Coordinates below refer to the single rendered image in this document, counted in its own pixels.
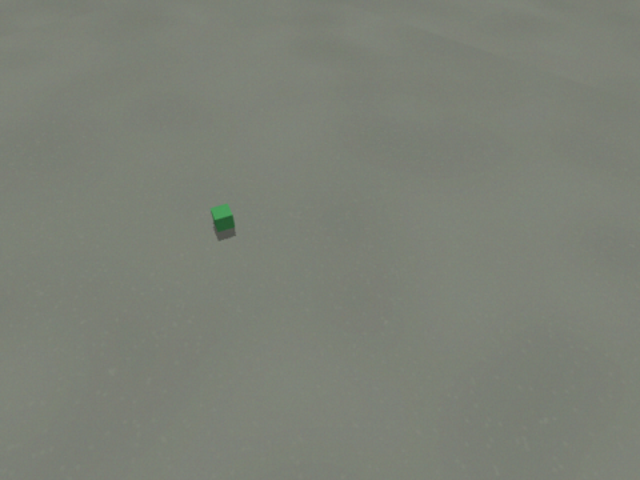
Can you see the cube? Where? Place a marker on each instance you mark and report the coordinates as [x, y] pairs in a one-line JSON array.
[[222, 217]]

